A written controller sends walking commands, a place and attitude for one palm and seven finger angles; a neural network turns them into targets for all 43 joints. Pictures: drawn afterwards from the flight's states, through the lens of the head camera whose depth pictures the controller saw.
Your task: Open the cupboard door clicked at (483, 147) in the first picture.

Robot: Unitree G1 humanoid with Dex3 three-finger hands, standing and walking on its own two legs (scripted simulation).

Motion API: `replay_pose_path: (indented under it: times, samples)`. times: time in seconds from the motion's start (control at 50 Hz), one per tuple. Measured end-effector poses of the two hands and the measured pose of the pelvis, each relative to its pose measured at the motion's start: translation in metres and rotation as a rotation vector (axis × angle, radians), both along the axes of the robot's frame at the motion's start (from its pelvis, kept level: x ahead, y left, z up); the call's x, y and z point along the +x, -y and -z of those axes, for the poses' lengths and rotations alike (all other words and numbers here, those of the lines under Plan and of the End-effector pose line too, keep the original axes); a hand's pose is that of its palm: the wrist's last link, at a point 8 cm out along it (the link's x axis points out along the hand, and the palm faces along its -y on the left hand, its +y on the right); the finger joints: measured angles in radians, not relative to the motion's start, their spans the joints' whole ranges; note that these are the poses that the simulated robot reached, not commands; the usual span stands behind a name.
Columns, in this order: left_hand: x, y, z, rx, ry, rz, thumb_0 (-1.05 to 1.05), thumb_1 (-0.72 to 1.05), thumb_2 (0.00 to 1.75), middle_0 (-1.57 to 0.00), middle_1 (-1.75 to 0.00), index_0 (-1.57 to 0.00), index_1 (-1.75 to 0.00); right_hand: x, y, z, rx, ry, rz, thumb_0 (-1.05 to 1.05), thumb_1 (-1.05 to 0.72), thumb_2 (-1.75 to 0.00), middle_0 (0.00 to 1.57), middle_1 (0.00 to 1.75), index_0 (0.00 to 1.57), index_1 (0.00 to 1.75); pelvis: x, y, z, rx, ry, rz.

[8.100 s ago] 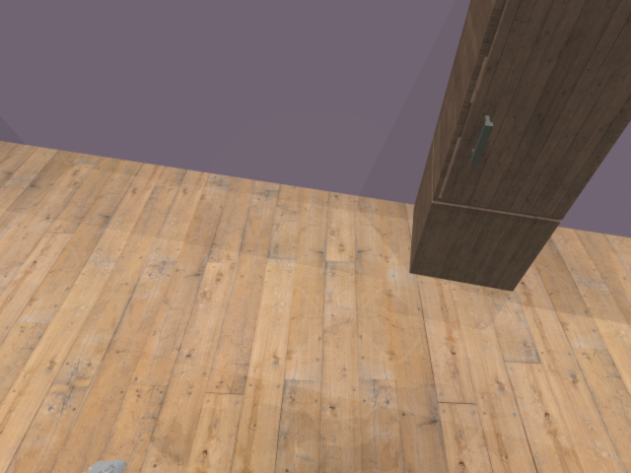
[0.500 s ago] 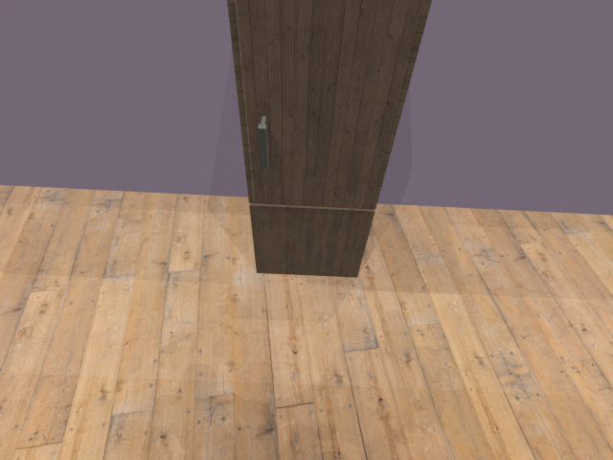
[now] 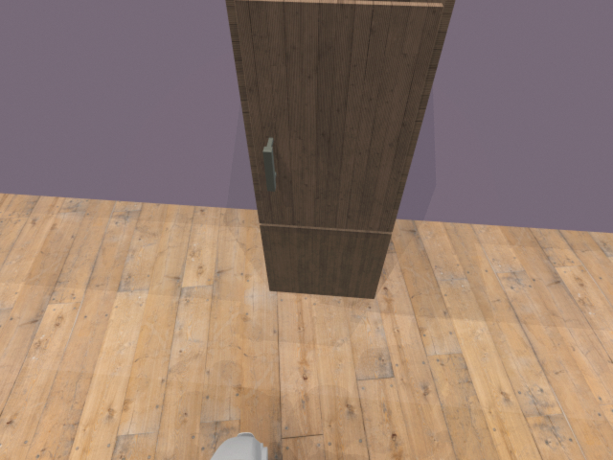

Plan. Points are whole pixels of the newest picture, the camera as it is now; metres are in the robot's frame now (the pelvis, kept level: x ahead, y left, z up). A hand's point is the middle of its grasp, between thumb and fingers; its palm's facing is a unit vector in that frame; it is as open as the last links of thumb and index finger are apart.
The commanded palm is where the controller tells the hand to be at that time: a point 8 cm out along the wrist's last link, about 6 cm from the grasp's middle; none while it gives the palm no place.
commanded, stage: take the last steps up to it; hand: left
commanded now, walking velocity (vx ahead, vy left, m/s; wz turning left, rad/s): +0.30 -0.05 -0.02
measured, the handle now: (271, 164) +0.75 +0.15 -0.10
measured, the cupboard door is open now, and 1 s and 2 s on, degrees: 0 0 0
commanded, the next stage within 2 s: come to a stop and stand still in 0.42 s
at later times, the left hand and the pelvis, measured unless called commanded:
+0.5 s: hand (218, 368) +0.28 +0.18 -0.16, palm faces -0.02 -0.97 -0.24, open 7.4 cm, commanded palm none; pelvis +0.18 -0.01 -0.01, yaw -3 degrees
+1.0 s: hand (214, 367) +0.29 +0.20 -0.19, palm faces +0.06 -0.97 -0.22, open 7.3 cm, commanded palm none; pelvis +0.24 +0.00 -0.02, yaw -1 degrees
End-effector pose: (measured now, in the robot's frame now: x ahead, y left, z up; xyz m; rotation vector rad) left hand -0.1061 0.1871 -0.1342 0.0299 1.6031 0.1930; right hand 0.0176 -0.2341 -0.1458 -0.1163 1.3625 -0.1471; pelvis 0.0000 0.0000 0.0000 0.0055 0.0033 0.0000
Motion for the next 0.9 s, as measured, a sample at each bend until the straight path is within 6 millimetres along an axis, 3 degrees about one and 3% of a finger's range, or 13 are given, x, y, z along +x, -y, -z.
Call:
replay_pose_path:
  times: [0.1,0.16,0.24,0.34,0.44,0.52,0.58,0.66,0.78,0.9]
  samples:
    - [0.014,-0.013,0.015,-0.03,-0.083,-0.036,0.0,0.9,0.89,-0.2,-0.3,-0.2,-0.3,0.081,-0.028,0.007,-0.009,0.104,-0.056,0.0,-0.91,-0.9,0.2,0.3,0.2,0.3,0.041,-0.019,0.016,-0.012,-0.003,0.005]
    - [0.045,-0.028,0.024,-0.034,-0.091,-0.007,0.0,0.9,0.89,-0.2,-0.3,-0.2,-0.3,0.113,-0.042,0.008,-0.017,0.179,-0.04,0.0,-0.91,-0.9,0.2,0.3,0.2,0.3,0.06,-0.027,0.021,0.0,0.009,0.024]
    - [0.126,-0.052,0.024,0.0,0.035,0.058,0.0,0.9,0.89,-0.2,-0.3,-0.2,-0.3,0.132,-0.037,-0.005,-0.05,0.224,0.031,-0.02,-0.95,-0.9,0.2,0.3,0.21,0.3,0.086,-0.029,0.011,0.008,0.019,0.04]
    - [0.244,-0.066,0.01,0.058,0.274,0.104,0.0,0.91,0.9,-0.2,-0.29,-0.2,-0.3,0.134,-0.025,-0.009,-0.049,0.149,0.034,-0.02,-0.95,-0.9,0.2,0.3,0.2,0.3,0.12,-0.023,0.001,0.017,0.012,0.04]
    - [0.339,-0.056,-0.004,0.093,0.412,0.164,0.0,0.91,0.9,-0.19,-0.29,-0.2,-0.3,0.133,-0.013,0.003,-0.009,0.047,0.068,-0.01,-0.93,-0.9,0.2,0.3,0.2,0.3,0.155,-0.005,0.003,0.028,0.007,0.042]
    - [0.392,-0.035,-0.002,0.119,0.457,0.218,0.0,0.91,0.9,-0.2,-0.29,-0.2,-0.3,0.139,0.004,0.023,0.026,-0.026,0.104,0.0,-0.92,-0.9,0.2,0.3,0.2,0.3,0.19,0.018,0.016,0.036,0.008,0.047]
    - [0.409,-0.018,0.0,0.122,0.456,0.219,0.0,0.91,0.9,-0.2,-0.29,-0.2,-0.3,0.153,0.017,0.029,0.031,-0.073,0.102,0.0,-0.92,-0.9,0.2,0.3,0.2,0.3,0.208,0.03,0.018,0.013,0.009,0.044]
    - [0.409,-0.001,-0.001,0.112,0.386,0.194,-0.01,0.91,0.89,-0.2,-0.29,-0.2,-0.3,0.188,0.029,0.02,0.014,-0.063,0.085,0.0,-0.91,-0.9,0.2,0.3,0.2,0.3,0.226,0.037,0.009,0.013,0.009,0.038]
    - [0.406,-0.007,-0.001,0.127,0.318,0.156,-0.01,0.93,0.89,-0.2,-0.3,-0.2,-0.3,0.246,0.034,0.012,-0.001,-0.002,0.043,0.0,-0.91,-0.9,0.2,0.3,0.2,0.3,0.238,0.037,0.004,0.015,0.005,0.033]
    - [0.398,-0.029,0.009,0.119,0.291,0.122,0.0,0.91,0.89,-0.2,-0.3,-0.21,-0.3,0.296,0.025,0.0,-0.041,0.096,-0.007,0.0,-0.91,-0.9,0.2,0.3,0.2,0.3,0.239,0.021,0.006,0.003,0.009,0.024]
